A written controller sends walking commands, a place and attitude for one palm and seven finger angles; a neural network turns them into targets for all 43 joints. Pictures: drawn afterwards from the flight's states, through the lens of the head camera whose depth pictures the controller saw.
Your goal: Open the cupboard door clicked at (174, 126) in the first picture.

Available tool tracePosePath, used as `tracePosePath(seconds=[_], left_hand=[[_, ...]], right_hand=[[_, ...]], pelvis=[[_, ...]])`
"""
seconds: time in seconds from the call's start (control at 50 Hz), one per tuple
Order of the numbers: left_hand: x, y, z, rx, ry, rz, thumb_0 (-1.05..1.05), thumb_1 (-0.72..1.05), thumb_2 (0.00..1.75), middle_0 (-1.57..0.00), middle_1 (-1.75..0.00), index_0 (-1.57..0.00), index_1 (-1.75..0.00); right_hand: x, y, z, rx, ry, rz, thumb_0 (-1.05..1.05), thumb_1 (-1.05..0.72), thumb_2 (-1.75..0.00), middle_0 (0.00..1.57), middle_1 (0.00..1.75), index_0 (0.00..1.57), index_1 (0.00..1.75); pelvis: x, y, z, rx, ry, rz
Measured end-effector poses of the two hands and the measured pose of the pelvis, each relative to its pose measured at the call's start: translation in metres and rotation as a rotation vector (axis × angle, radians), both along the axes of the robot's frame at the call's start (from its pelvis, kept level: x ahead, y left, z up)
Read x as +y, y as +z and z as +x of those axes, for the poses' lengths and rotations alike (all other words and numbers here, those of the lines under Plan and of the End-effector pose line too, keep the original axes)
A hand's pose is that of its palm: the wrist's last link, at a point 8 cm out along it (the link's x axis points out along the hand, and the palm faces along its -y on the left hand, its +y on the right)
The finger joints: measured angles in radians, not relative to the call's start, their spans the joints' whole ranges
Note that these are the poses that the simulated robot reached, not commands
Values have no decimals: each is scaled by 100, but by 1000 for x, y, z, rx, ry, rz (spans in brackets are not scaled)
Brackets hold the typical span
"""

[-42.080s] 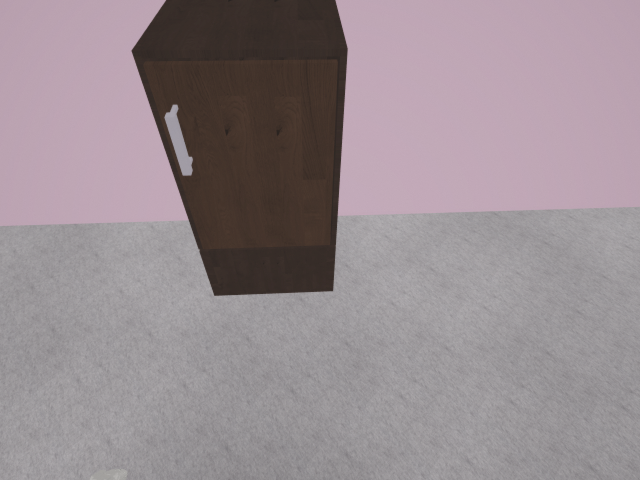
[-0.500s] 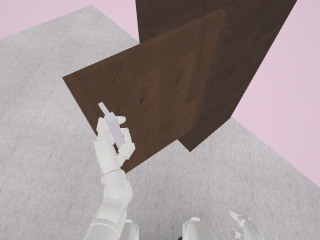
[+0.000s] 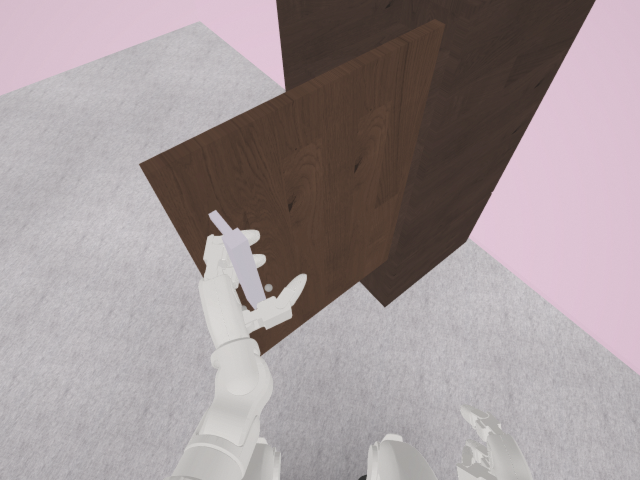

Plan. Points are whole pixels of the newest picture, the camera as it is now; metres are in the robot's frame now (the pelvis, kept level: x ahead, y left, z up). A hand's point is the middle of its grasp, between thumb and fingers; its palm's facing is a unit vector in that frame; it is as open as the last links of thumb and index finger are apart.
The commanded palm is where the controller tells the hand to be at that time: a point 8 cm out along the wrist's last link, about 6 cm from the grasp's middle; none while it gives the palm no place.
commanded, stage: open thumb and fingers to let go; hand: left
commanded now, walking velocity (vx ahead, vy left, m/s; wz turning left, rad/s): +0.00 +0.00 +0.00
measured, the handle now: (238, 262) +0.38 +0.12 +0.03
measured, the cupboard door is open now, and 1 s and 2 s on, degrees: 90 92 91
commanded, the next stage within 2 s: slide the hand sideways off the handle in 0.44 s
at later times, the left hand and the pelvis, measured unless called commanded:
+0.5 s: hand (267, 289) +0.34 +0.08 +0.03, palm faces +0.30 -0.95 -0.02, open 14.6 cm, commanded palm +0.30 +0.13 +0.03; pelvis +0.00 +0.02 +0.00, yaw -1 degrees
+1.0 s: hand (260, 325) +0.30 +0.08 +0.02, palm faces -0.16 -0.99 -0.01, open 16.2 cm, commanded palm +0.28 +0.15 +0.03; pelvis -0.01 +0.04 -0.01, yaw -2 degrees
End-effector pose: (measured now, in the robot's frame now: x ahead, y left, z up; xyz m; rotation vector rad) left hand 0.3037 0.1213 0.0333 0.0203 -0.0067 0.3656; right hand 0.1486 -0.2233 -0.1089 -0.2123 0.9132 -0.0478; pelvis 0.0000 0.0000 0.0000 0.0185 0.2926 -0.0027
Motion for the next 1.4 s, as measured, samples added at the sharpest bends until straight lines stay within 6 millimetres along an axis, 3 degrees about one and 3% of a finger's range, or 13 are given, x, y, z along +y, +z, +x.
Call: tracePosePath(seconds=[0.16,0.32,0.58,0.68,0.74,0.84,0.96,1.2,1.4], left_hand=[[0,-2,2,-7,-16,-2,0,-31,38,-32,-119,-31,-119],[-1,-1,4,-3,-35,-7,-1,-47,32,-28,-94,-26,-94],[5,-2,0,-9,-84,12,-1,-50,30,-43,-62,-38,-67],[21,-3,-4,-32,-426,111,-1,-50,30,-34,-49,-26,-52],[25,-5,-4,1,-553,65,-1,-50,30,-27,-41,-21,-43],[19,-5,-8,18,-536,-49,-1,-51,30,-20,-34,-18,-36],[16,-8,-16,-7,-525,-18,-1,-51,30,-17,-33,-18,-33],[41,-9,-34,25,-500,-2,-1,-50,30,-19,-32,-19,-32],[64,-9,-55,43,-469,4,-1,-50,30,-18,-31,-18,-32]], right_hand=[[1,-3,-15,42,-17,-15,1,-91,-90,20,30,20,30],[10,-2,-20,49,-23,-13,1,-91,-90,20,30,20,30],[30,0,-9,17,10,-5,1,-91,-90,20,30,20,30],[31,0,-11,3,-4,-7,1,-91,-90,20,30,21,30],[30,2,-14,-8,-26,-7,1,-91,-90,20,30,21,30],[31,8,-16,-30,-38,-8,1,-91,-90,20,30,20,30],[33,8,-14,-43,-32,-5,1,-91,-90,20,30,20,30],[38,8,6,-66,-19,12,2,-91,-90,20,30,20,30],[29,13,27,-124,-6,-4,2,-91,-90,20,30,20,30]], pelvis=[[7,-1,-1,3,-4,-5],[16,0,-1,6,-11,-12],[27,-2,-5,3,-9,-22],[31,-6,-8,-6,3,-27],[36,-6,-10,-19,4,-33],[43,-5,-10,-16,-7,-29],[44,-10,-9,-6,-21,-24],[40,-11,-1,-1,-17,-27],[32,-13,5,7,-7,-30]])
